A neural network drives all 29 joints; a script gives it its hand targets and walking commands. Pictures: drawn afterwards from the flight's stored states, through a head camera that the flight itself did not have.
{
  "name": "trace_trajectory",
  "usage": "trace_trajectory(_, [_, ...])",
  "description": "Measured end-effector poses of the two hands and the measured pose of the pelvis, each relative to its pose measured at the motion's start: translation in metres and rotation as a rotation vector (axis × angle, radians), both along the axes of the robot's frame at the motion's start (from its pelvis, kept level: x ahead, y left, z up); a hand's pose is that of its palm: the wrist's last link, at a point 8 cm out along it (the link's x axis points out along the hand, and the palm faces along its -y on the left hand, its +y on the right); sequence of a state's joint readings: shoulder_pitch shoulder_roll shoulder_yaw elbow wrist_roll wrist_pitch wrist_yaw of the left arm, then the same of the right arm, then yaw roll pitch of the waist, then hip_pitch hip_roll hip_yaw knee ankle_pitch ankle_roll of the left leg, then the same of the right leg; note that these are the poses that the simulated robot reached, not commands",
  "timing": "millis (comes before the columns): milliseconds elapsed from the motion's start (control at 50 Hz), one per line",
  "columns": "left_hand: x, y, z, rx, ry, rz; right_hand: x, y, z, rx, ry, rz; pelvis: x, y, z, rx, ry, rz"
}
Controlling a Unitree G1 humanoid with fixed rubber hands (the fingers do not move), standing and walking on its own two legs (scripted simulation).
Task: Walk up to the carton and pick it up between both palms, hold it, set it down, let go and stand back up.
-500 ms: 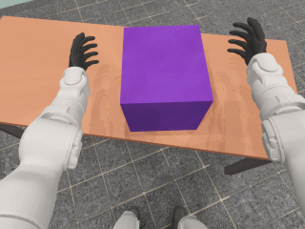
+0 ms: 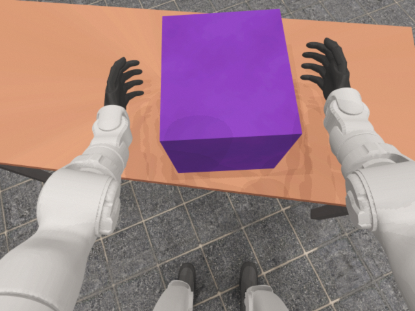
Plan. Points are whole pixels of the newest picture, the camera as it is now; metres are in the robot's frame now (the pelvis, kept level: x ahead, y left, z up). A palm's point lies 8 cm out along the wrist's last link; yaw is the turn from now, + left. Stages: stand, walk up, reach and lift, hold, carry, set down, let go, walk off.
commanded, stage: reach and lift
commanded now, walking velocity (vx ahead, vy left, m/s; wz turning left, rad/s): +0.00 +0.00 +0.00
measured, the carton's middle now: (223, 99) +0.52 +0.02 -0.05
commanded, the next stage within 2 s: none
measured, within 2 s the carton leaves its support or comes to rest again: neither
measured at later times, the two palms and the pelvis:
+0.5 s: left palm (143, 109) +0.47 +0.18 -0.03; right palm (316, 95) +0.51 -0.16 -0.02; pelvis +0.00 +0.00 -0.01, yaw -1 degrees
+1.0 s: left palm (146, 120) +0.45 +0.18 -0.03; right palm (307, 110) +0.48 -0.14 -0.02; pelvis +0.01 +0.00 +0.01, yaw -1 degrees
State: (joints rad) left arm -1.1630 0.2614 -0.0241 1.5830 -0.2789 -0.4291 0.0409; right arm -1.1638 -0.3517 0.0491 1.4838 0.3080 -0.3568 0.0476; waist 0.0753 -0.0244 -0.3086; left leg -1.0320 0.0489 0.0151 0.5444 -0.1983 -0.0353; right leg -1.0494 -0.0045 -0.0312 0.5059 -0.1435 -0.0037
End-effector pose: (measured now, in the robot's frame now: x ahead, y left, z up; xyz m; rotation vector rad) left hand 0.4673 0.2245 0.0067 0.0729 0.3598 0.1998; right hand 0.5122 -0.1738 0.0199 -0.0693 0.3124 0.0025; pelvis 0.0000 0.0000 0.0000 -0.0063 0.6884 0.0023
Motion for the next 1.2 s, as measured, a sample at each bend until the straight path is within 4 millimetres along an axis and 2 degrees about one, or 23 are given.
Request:
trace_trajectory(120, [0.000,-0.005,-0.019,-0.002,-0.007,-0.012,-0.001,0.003,-0.022,-0.001,-0.018,0.007,0.000,0.001,-0.005,-0.003,0.039,-0.003])
trace_trajectory(280, [0.003,-0.024,-0.035,-0.024,-0.007,-0.044,-0.002,0.000,-0.041,-0.005,-0.015,-0.002,0.000,0.002,-0.009,-0.003,0.064,-0.013])
trace_trajectory(420, [0.006,-0.038,-0.035,-0.036,-0.025,-0.071,0.001,0.008,-0.036,-0.003,-0.061,0.014,0.002,0.004,-0.009,0.000,0.061,-0.019])
trace_trajectory(620, [0.002,-0.042,-0.032,-0.064,-0.020,-0.041,-0.007,0.036,-0.037,0.011,-0.037,0.028,0.001,0.005,-0.005,-0.001,0.016,-0.013])
trace_trajectory(840, [-0.014,-0.047,-0.039,-0.082,-0.087,0.025,-0.030,0.037,-0.042,0.028,-0.085,-0.030,-0.001,0.006,0.004,-0.007,-0.039,-0.007])
trace_trajectory(1200, [-0.018,-0.051,-0.037,-0.036,-0.077,0.028,-0.028,0.034,-0.040,-0.001,-0.065,-0.006,0.018,-0.003,0.015,-0.006,-0.073,0.007])
